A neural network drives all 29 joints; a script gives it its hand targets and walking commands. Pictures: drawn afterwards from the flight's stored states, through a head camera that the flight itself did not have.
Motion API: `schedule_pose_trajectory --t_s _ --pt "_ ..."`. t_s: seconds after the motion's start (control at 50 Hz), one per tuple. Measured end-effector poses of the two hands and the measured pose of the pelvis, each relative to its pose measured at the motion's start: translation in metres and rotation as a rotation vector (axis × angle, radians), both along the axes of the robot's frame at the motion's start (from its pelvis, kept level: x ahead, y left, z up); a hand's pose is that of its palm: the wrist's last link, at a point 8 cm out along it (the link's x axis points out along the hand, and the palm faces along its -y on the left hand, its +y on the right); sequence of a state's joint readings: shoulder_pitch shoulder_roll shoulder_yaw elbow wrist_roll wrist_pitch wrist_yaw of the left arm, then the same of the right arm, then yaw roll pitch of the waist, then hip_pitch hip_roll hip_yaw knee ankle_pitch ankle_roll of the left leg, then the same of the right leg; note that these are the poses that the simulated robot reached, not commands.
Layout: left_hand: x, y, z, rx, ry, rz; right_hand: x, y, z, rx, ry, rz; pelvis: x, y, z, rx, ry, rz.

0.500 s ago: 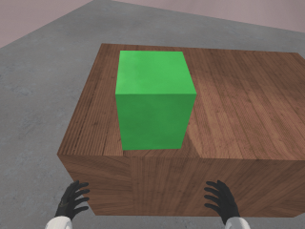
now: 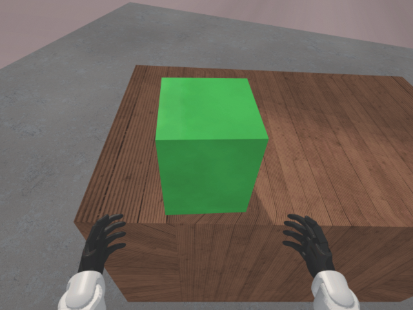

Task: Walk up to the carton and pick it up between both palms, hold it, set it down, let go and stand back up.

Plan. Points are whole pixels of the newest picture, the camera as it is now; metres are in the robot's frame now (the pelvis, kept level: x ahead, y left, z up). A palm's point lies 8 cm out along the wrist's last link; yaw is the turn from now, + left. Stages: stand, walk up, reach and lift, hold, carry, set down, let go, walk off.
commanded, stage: reach and lift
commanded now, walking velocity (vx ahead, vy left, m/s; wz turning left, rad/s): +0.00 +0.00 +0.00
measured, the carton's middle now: (205, 147) +0.47 +0.02 +0.05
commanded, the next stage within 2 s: none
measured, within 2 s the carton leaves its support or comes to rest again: neither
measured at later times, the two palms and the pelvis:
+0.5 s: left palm (101, 210) +0.28 +0.20 +0.07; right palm (311, 209) +0.30 -0.19 +0.07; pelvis -0.01 -0.01 +0.00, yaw +0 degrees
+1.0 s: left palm (106, 164) +0.35 +0.20 +0.12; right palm (309, 161) +0.38 -0.19 +0.12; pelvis -0.02 -0.01 +0.00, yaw -1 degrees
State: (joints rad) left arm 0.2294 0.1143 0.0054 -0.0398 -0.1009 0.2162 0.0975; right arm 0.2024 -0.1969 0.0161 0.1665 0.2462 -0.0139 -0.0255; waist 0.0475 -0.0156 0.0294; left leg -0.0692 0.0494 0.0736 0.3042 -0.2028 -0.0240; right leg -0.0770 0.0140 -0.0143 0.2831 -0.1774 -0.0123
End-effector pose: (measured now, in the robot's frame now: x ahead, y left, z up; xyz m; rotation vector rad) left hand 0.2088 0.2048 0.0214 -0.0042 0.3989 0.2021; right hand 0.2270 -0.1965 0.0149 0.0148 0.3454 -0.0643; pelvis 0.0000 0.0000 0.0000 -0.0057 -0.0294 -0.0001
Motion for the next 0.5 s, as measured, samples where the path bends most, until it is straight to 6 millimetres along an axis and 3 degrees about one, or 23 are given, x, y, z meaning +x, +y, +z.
schedule_pose_trajectory --t_s 0.16,0.32,0.5 --pt "0.02 0.0 0.019 0.009 -0.089 0.001 0.023 0.003 0.022 0.007 -0.101 0.006 -0.002 -0.003 0.0 0.002 0.001 0.003" --pt "0.042 -0.006 0.028 0.008 -0.092 -0.011 0.042 0.006 0.023 0.017 -0.085 0.007 -0.006 -0.005 0.0 0.005 -0.004 -0.001" --pt "0.072 -0.004 0.053 0.001 -0.101 -0.018 0.076 0.01 0.053 0.012 -0.138 0.023 -0.011 -0.007 -0.001 0.006 0.003 -0.007"
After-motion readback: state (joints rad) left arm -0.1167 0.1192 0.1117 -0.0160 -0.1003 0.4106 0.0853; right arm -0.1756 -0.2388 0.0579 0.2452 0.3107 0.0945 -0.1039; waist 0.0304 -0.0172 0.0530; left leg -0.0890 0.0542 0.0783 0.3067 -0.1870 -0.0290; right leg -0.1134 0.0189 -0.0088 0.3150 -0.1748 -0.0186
